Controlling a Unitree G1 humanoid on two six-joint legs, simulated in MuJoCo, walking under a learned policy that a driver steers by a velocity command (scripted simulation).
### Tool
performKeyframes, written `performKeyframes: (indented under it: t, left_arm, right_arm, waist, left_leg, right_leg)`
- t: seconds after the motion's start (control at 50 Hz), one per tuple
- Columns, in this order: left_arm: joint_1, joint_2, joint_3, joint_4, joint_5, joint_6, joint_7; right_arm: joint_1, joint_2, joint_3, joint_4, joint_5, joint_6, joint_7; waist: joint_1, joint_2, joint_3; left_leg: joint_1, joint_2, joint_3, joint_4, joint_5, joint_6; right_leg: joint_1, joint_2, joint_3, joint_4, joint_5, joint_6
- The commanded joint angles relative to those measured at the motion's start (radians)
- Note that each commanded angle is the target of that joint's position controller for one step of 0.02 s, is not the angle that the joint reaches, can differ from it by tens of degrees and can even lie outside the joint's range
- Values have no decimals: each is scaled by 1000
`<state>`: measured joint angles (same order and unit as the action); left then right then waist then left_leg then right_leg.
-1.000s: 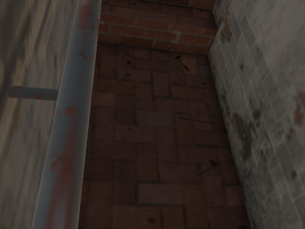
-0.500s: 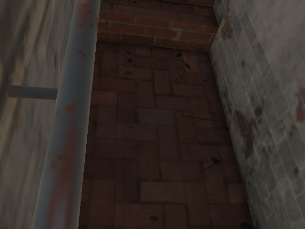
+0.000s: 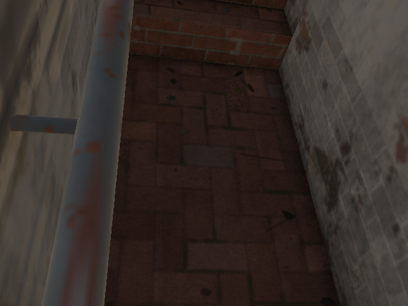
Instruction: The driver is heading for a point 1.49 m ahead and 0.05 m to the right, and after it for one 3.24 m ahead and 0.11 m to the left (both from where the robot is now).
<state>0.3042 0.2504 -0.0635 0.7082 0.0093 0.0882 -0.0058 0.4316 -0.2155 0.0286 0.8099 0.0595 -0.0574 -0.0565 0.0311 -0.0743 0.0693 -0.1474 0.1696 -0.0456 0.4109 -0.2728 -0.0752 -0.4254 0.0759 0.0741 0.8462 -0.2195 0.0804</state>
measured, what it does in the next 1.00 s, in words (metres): stands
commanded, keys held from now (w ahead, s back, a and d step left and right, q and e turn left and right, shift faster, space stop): w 1.00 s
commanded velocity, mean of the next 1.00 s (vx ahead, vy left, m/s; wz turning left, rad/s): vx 0.48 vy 0.08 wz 0.00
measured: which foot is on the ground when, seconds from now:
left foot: down 0.00-1.00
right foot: up 0.00-1.00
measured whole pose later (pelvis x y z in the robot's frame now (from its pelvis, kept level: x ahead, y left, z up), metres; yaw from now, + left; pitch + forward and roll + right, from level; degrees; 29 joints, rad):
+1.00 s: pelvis +0.00 +0.00 +0.00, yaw +0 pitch +0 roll -7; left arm 0.31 0.25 -0.06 0.71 0.01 0.09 -0.02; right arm 0.46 -0.23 0.02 0.82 0.06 -0.06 -0.06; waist 0.02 -0.07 0.07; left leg -0.13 0.19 -0.05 0.40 -0.27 -0.08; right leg -0.46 0.11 0.11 0.93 -0.21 0.07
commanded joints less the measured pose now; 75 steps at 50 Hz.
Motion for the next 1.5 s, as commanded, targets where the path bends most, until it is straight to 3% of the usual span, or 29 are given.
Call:
performKeyframes:
  t: [0.02,0.08,0.1,0.12,0.14,0.18,0.2,0.3,0.32,0.34,0.4,0.44,0.52,0.66,0.68,0.86,0.88,0.9,0.98,1.02,1.04,1.06,1.12,1.14,1.24,1.36,1.38,1.4,1.5]
  left_arm:
    - [-136,43,74,-21,-2,2,-17]
    - [-115,36,73,-18,7,-3,-25]
    - [-152,28,68,-47,19,-25,-20]
    - [-143,34,67,-56,12,-26,-26]
    - [-198,58,75,-83,6,-18,-22]
    - [-214,53,75,-94,6,-12,-14]
    - [-149,42,68,-61,9,-15,-15]
    - [-188,49,66,-63,7,-10,-8]
    - [-162,59,73,-32,2,5,-10]
    - [-140,47,74,-25,3,5,-12]
    - [-96,32,73,-17,3,-6,-23]
    - [-135,33,69,-48,20,-29,-20]
    - [-194,56,78,-96,8,-12,-15]
    - [-196,54,80,-93,5,-9,-13]
    - [-139,47,74,-61,8,-12,-15]
    - [-187,42,64,-63,8,-14,-8]
    - [-163,59,74,-29,1,4,-9]
    - [-149,48,74,-24,2,7,-10]
    - [-136,48,76,-25,4,-1,-20]
    - [-112,34,75,-19,9,-4,-26]
    - [-141,25,69,-53,13,-19,-25]
    - [-155,38,69,-56,12,-19,-22]
    - [-230,50,77,-100,9,-13,-14]
    - [-167,34,70,-70,11,-16,-13]
    - [-192,49,69,-70,9,-13,-10]
    - [-174,44,64,-60,9,-16,-9]
    - [-152,56,71,-30,3,1,-11]
    - [-132,43,72,-24,4,3,-12]
    - [-103,35,73,-23,10,-6,-26]
  right_arm:
    - [159,-224,-67,-5,-4,-12,-10]
    - [180,-204,-66,3,-3,-18,-10]
    - [151,-165,-48,7,12,-15,-3]
    - [133,-149,-41,-6,7,-14,4]
    - [108,-162,-47,-17,-1,-14,8]
    - [102,-176,-45,-15,5,-20,7]
    - [123,-176,-42,-9,11,-17,5]
    - [127,-184,-40,-10,5,-2,-1]
    - [178,-228,-62,-14,-5,-5,-8]
    - [192,-239,-68,0,-3,-8,-8]
    - [206,-225,-73,10,-3,-18,-8]
    - [177,-177,-55,11,12,-16,1]
    - [125,-181,-51,-16,4,-24,8]
    - [131,-196,-53,-13,6,-18,6]
    - [142,-183,-46,-11,9,-14,6]
    - [109,-169,-36,-16,7,-3,-1]
    - [165,-216,-59,-23,-4,-4,-10]
    - [181,-227,-66,-7,-1,-5,-11]
    - [156,-212,-67,-5,-6,-15,-8]
    - [195,-205,-68,7,-3,-20,-8]
    - [162,-177,-53,12,11,-17,-3]
    - [149,-158,-45,-2,7,-15,-1]
    - [128,-184,-49,-9,3,-19,8]
    - [150,-182,-44,-1,10,-17,7]
    - [158,-190,-44,-3,4,-3,3]
    - [145,-177,-40,-2,4,-5,0]
    - [195,-219,-62,-8,-6,-7,-7]
    - [205,-230,-68,4,-5,-9,-8]
    - [214,-210,-71,9,-5,-21,-6]
  waist:
    - [-89,426,60]
    - [-84,412,78]
    - [-61,487,77]
    - [-64,482,59]
    - [-68,439,96]
    - [-70,453,74]
    - [-69,474,13]
    - [-80,458,72]
    - [-115,404,92]
    - [-102,397,87]
    - [-84,401,89]
    - [-62,485,88]
    - [-70,444,80]
    - [-74,446,48]
    - [-73,475,-3]
    - [-72,464,39]
    - [-115,415,56]
    - [-103,410,53]
    - [-90,447,74]
    - [-88,410,88]
    - [-60,473,79]
    - [-71,471,84]
    - [-80,451,105]
    - [-79,486,36]
    - [-88,451,80]
    - [-79,468,66]
    - [-116,413,85]
    - [-102,407,82]
    - [-91,411,107]
  left_leg:
    - [116,202,-183,-191,25,-6]
    - [62,183,-135,-193,-15,11]
    - [5,124,-27,-187,24,42]
    - [-29,106,-9,-164,5,64]
    - [-50,126,-31,-165,112,49]
    - [-11,133,-58,-170,190,32]
    - [27,117,-45,-146,112,51]
    - [-3,128,-87,-200,-55,46]
    - [79,192,-184,-202,-19,17]
    - [97,208,-191,-199,-1,6]
    - [84,195,-137,-196,-22,10]
    - [24,133,-7,-181,50,41]
    - [5,145,-37,-162,226,42]
    - [49,146,-55,-168,200,26]
    - [79,128,-40,-147,116,49]
    - [49,126,-81,-161,104,34]
    - [133,193,-179,-165,133,2]
    - [139,211,-189,-166,134,-5]
    - [89,191,-152,-202,-17,8]
    - [60,183,-120,-198,-22,13]
    - [-7,127,-20,-191,-43,41]
    - [-35,111,-9,-187,-41,54]
    - [-14,139,-46,-177,194,34]
    - [38,117,-34,-151,129,47]
    - [11,138,-73,-194,-18,56]
    - [38,136,-64,-183,48,44]
    - [113,199,-160,-185,82,15]
    - [124,214,-167,-183,86,6]
    - [73,189,-95,-193,12,17]
  right_leg:
    - [-253,-6,95,62,-3,-4]
    - [-239,14,97,123,12,-6]
    - [-196,5,64,127,7,-8]
    - [-150,-5,16,118,-11,-6]
    - [-173,1,28,93,-5,-2]
    - [-176,-21,24,45,14,10]
    - [-146,-22,-7,70,17,3]
    - [-173,-38,-12,22,25,7]
    - [-268,-9,30,74,11,3]
    - [-284,-13,85,96,15,0]
    - [-286,18,114,163,23,-7]
    - [-250,12,79,201,16,-11]
    - [-224,-10,50,131,35,8]
    - [-214,-17,37,87,24,12]
    - [-185,-19,7,113,23,3]
    - [-148,-39,-20,-28,4,-3]
    - [-242,-6,6,25,-21,-5]
    - [-253,-15,57,48,-20,-6]
    - [-263,8,105,121,16,-9]
    - [-255,23,103,157,22,-8]
    - [-193,2,59,139,15,-3]
    - [-170,5,25,124,16,-2]
    - [-212,-21,33,80,21,9]
    - [-184,-23,-3,95,19,3]
    - [-213,-37,-4,88,21,3]
    - [-197,-39,-7,44,10,0]
    - [-288,-7,33,96,-4,-3]
    - [-300,-11,86,117,2,-6]
    - [-310,29,116,213,36,-8]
